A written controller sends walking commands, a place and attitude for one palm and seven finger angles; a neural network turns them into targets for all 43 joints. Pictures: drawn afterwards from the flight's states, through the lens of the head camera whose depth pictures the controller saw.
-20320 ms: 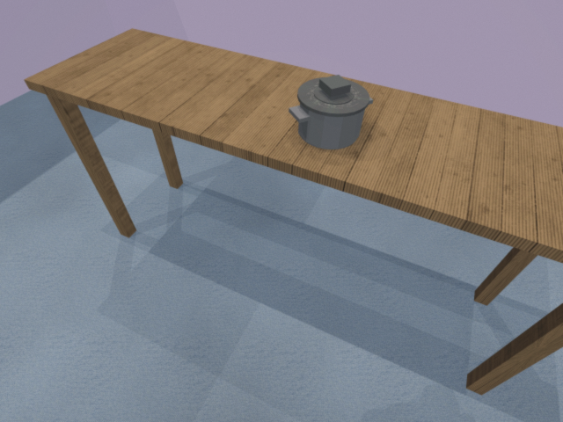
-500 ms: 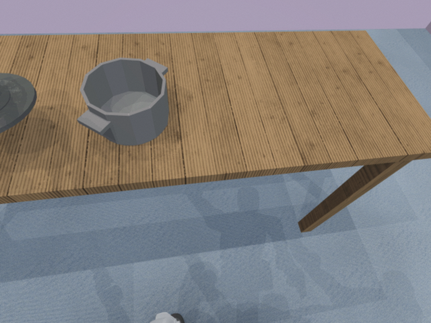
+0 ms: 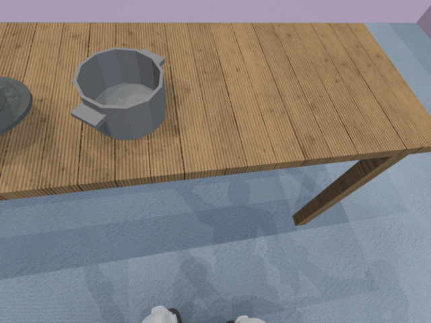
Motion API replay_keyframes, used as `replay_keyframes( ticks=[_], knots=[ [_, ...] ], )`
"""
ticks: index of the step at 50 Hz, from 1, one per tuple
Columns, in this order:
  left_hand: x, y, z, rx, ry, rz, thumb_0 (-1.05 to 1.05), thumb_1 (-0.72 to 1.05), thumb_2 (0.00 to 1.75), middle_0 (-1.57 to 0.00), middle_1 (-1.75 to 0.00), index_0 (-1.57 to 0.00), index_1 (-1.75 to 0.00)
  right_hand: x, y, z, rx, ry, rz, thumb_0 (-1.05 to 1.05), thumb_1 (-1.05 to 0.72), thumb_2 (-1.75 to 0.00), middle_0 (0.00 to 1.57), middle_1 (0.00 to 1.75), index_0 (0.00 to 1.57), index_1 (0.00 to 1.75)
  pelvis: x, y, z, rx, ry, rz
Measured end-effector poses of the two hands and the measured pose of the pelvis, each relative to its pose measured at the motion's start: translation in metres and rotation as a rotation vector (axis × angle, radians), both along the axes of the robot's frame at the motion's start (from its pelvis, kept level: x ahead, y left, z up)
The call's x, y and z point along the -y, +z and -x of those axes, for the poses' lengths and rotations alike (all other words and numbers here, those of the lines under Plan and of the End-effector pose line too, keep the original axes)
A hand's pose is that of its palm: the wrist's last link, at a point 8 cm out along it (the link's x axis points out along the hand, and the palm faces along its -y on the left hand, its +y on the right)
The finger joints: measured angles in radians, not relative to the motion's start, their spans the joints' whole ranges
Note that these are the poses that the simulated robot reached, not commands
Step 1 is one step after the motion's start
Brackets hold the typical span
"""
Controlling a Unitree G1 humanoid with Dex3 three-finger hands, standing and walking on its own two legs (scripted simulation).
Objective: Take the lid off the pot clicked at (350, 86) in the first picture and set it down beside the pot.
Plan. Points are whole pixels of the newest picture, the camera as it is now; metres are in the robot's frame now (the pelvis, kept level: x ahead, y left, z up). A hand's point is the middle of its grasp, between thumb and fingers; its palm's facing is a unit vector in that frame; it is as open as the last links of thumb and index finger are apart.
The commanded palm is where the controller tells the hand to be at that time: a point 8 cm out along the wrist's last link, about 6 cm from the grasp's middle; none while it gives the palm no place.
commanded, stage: lower the lid onto the table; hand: left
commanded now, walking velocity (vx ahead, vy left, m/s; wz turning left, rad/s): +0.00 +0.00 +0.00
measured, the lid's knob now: out of the picture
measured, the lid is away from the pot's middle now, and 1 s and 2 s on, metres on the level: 0.24 0.24 0.24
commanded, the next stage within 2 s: open the fingers wide in 0.60 s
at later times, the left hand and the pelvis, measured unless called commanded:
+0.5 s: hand out of the picture +0.48 +0.34 +0.10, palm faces -0.49 -0.22 -0.84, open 9.0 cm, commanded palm +0.57 +0.34 +0.16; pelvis -0.01 +0.00 -0.01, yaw +0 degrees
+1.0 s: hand out of the picture +0.45 +0.35 +0.08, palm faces -0.44 -0.14 -0.89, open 8.8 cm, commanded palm +0.50 +0.34 +0.15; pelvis -0.02 +0.00 -0.01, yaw +1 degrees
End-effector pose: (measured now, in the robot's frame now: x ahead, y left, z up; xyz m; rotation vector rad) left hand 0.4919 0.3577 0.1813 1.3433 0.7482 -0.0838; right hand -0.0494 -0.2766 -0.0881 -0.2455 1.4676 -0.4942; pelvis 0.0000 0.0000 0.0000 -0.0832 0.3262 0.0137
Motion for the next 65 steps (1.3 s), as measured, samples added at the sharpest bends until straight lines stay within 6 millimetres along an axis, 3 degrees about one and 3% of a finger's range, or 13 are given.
replay_keyframes(
  ticks=[10,22,36,44,54,65],
  knots=[
    [0.003,-0.018,0.002,-0.032,-0.03,-0.009,-0.03,0.1,0.78,-0.57,-1.01,-0.53,-0.98,-0.003,-0.003,0.001,-0.01,0.009,0.003,0.0,-0.9,-0.9,0.2,0.3,0.2,0.3,-0.003,-0.003,0.003,-0.013,0.005,0.006],
    [0.015,-0.024,-0.002,-0.002,-0.075,0.008,-0.04,0.1,0.78,-0.57,-1.01,-0.53,-0.98,-0.002,-0.005,0.002,0.016,0.001,0.021,0.0,-0.9,-0.9,0.2,0.3,0.2,0.3,-0.003,-0.007,0.007,-0.015,-0.002,0.01],
    [0.011,-0.039,0.006,-0.011,-0.072,0.002,-0.03,0.1,0.78,-0.58,-1.01,-0.54,-0.99,-0.004,-0.009,0.015,-0.016,-0.015,0.013,0.0,-0.9,-0.9,0.2,0.3,0.2,0.3,0.0,-0.011,0.011,-0.026,-0.003,0.011],
    [0.013,-0.046,0.026,0.063,-0.148,-0.019,-0.03,0.13,0.74,-0.57,-1.02,-0.51,-1.0,-0.004,-0.013,-0.003,-0.009,0.02,-0.034,0.0,-0.9,-0.9,0.2,0.3,0.2,0.3,0.002,-0.009,0.013,0.003,0.011,0.007],
    [0.006,-0.037,0.04,0.063,-0.148,-0.053,-0.01,0.23,0.69,-0.57,-1.06,-0.47,-1.0,0.006,-0.016,-0.036,0.071,0.085,-0.018,0.0,-0.91,-0.9,0.2,0.3,0.2,0.3,0.003,-0.01,0.022,0.02,0.029,0.009],
    [0.006,-0.029,0.037,0.079,-0.15,-0.048,0.0,0.24,0.68,-0.51,-1.03,-0.48,-1.01,0.006,-0.017,-0.036,0.069,0.082,-0.013,0.0,-0.91,-0.9,0.2,0.3,0.2,0.3,0.002,-0.012,0.021,0.02,0.026,0.005]
  ],
)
